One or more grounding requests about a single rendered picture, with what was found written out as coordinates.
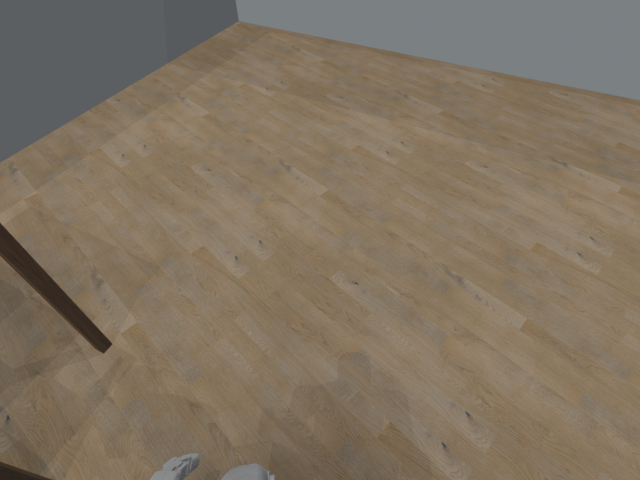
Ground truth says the left robot hand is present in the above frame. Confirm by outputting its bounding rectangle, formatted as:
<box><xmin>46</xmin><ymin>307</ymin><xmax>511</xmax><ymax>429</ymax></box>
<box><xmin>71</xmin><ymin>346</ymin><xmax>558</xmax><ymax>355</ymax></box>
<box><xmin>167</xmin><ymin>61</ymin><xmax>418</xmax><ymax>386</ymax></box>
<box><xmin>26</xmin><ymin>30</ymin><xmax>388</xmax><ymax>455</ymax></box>
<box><xmin>150</xmin><ymin>453</ymin><xmax>200</xmax><ymax>480</ymax></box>

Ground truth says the table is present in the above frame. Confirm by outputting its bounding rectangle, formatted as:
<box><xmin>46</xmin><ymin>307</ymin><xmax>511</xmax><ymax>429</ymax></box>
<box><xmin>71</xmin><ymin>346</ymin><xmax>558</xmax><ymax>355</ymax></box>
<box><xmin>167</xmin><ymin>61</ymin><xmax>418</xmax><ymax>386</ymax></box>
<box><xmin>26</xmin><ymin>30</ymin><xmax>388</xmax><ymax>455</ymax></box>
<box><xmin>0</xmin><ymin>223</ymin><xmax>112</xmax><ymax>354</ymax></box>

